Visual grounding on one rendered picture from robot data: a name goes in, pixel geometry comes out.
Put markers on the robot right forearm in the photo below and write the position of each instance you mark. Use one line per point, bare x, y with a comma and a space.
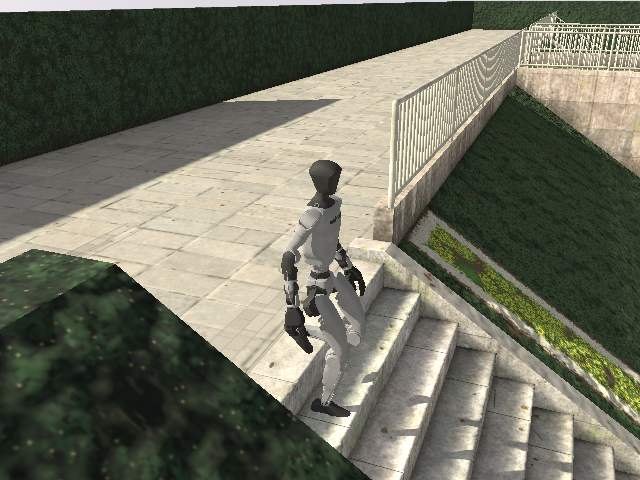
287, 264

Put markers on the robot left shin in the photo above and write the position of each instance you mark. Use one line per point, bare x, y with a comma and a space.
316, 333

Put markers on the robot right hand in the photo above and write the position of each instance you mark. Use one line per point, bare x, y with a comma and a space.
294, 318

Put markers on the robot right shin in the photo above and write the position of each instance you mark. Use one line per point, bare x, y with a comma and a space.
332, 376

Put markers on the robot left hand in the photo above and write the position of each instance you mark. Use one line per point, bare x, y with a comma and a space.
354, 274

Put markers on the robot right upper arm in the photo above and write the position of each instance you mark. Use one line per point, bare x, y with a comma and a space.
309, 220

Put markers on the robot left upper arm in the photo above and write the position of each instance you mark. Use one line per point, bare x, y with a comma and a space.
338, 199

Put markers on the robot left forearm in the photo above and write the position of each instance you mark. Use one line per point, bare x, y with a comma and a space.
342, 259

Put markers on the robot shin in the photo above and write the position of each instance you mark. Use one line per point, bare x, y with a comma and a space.
316, 333
332, 376

